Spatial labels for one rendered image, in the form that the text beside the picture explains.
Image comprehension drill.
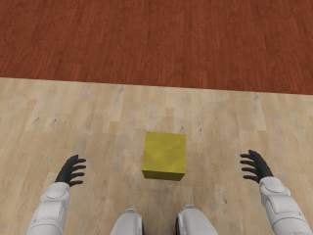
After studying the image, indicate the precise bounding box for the right robot forearm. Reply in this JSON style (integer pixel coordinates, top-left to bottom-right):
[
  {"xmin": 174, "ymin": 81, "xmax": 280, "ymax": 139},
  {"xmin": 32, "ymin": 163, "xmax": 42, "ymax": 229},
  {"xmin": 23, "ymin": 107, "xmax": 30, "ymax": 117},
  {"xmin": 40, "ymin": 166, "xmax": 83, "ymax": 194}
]
[{"xmin": 259, "ymin": 176, "xmax": 313, "ymax": 235}]

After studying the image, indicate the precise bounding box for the carton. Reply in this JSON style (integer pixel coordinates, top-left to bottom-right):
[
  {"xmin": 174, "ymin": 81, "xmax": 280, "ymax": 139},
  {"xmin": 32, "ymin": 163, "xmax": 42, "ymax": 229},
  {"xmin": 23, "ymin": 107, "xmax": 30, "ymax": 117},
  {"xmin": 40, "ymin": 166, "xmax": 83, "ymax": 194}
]
[{"xmin": 142, "ymin": 131, "xmax": 186, "ymax": 181}]

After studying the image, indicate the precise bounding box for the robot right hand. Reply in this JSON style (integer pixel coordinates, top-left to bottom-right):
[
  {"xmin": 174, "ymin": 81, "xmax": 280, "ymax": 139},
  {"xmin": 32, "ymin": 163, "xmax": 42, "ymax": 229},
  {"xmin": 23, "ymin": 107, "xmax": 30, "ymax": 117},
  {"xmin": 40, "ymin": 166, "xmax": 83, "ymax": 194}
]
[{"xmin": 240, "ymin": 150, "xmax": 274, "ymax": 184}]

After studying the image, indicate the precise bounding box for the left robot forearm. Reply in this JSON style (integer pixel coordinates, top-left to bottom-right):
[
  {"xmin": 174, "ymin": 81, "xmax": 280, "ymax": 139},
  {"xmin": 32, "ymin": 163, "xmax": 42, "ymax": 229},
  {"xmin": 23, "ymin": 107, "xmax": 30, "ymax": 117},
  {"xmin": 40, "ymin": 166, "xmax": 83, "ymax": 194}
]
[{"xmin": 25, "ymin": 182, "xmax": 70, "ymax": 235}]

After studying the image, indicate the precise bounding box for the robot shin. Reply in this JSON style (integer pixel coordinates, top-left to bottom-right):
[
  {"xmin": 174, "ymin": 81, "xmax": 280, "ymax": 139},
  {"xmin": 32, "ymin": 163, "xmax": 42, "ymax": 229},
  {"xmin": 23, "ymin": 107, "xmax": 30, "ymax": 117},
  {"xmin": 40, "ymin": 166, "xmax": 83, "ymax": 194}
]
[
  {"xmin": 183, "ymin": 205, "xmax": 194, "ymax": 210},
  {"xmin": 125, "ymin": 209, "xmax": 135, "ymax": 213}
]

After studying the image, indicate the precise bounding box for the robot left hand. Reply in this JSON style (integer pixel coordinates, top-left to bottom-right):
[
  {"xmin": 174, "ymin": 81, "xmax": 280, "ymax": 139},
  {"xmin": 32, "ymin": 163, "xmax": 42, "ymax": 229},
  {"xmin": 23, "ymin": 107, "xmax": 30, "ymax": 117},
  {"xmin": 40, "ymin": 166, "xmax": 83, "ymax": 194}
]
[{"xmin": 55, "ymin": 155, "xmax": 86, "ymax": 187}]

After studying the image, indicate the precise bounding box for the right robot shin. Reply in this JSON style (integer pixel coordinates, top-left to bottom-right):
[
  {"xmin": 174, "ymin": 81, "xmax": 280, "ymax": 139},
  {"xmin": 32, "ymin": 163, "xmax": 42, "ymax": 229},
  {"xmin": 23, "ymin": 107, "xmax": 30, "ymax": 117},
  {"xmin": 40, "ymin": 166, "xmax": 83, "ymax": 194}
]
[{"xmin": 183, "ymin": 205, "xmax": 194, "ymax": 210}]

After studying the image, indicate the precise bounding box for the left robot shin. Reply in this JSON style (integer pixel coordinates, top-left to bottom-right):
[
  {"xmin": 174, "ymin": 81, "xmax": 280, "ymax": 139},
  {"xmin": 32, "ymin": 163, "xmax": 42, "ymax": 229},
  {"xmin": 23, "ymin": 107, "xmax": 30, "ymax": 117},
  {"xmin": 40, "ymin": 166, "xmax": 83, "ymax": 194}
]
[{"xmin": 125, "ymin": 209, "xmax": 135, "ymax": 213}]

